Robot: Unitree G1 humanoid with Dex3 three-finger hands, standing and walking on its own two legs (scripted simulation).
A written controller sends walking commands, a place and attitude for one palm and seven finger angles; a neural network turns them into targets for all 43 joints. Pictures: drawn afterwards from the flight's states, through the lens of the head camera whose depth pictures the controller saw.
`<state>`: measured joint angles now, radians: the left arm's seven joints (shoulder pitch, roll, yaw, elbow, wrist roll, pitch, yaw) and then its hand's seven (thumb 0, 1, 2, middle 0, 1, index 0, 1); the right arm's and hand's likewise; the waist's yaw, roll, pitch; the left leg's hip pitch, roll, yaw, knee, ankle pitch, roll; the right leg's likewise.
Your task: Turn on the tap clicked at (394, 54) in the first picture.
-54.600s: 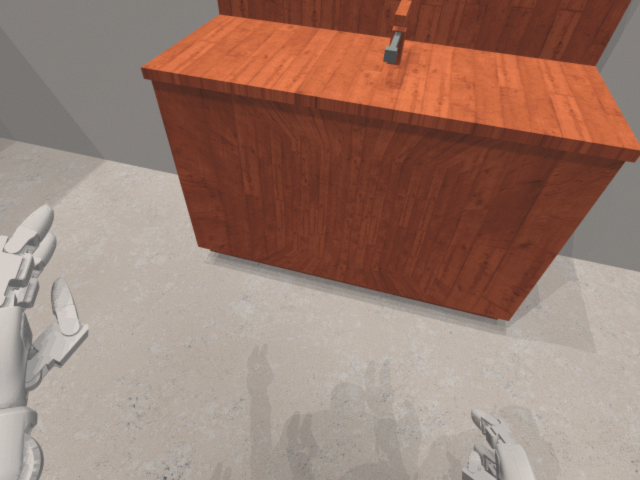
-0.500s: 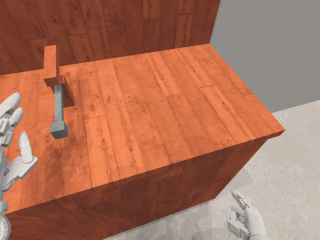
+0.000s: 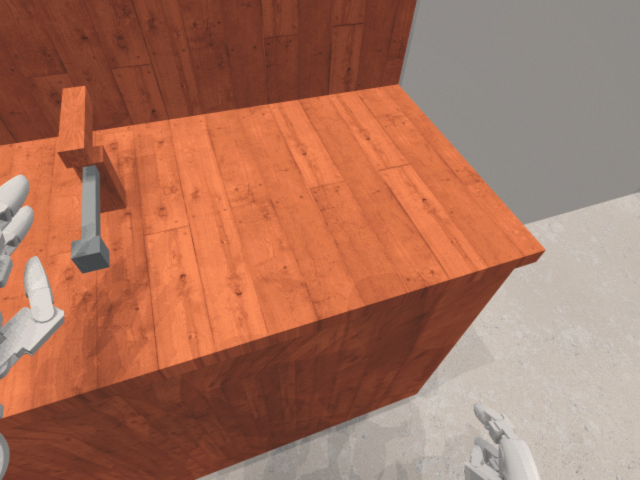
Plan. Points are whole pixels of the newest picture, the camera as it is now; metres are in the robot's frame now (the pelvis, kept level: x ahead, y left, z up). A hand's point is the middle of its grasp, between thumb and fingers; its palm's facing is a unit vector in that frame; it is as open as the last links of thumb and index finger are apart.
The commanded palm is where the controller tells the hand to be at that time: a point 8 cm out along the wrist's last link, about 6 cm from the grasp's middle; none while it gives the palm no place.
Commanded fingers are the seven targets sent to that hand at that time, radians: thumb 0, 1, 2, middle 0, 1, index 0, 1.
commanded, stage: shuffle to correct the standing spot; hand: left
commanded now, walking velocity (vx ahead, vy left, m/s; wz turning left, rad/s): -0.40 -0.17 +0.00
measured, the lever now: (91, 254) +0.32 +0.28 +0.12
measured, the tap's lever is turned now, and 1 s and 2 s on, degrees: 0 0 0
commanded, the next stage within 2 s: come to a stop and stand still in 1.08 s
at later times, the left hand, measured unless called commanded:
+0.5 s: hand (20, 358) +0.18 +0.25 +0.17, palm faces +0.36 -0.84 -0.41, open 7.4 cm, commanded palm +0.13 +0.29 +0.18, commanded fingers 0.00 0.90 0.90 -0.20 -0.30 -0.20 -0.30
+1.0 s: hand (77, 321) +0.22 +0.23 +0.17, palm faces +0.36 -0.82 -0.45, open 7.4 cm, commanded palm +0.15 +0.26 +0.18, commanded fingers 0.00 0.90 0.90 -0.20 -0.30 -0.20 -0.30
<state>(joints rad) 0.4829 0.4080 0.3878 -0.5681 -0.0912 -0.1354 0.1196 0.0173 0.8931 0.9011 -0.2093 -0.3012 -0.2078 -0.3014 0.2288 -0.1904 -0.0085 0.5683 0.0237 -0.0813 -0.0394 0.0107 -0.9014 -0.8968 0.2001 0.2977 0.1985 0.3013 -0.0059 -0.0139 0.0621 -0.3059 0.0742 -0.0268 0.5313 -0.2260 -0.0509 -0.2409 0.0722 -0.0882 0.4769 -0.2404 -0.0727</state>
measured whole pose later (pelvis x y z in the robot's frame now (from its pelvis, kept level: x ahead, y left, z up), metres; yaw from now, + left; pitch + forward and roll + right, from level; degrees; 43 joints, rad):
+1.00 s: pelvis +0.00 -0.02 +0.00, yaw +1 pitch +0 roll +1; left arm 0.48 0.43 0.41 -0.60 -0.07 -0.14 0.13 0.02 0.89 0.90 -0.21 -0.30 -0.21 -0.30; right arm 0.19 -0.17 -0.03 0.56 -0.01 -0.09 -0.02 0.01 -0.90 -0.90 0.20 0.30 0.20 0.30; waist 0.00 -0.05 0.11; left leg -0.21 0.06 0.03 0.55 -0.32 -0.05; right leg -0.31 0.02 -0.09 0.58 -0.29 -0.04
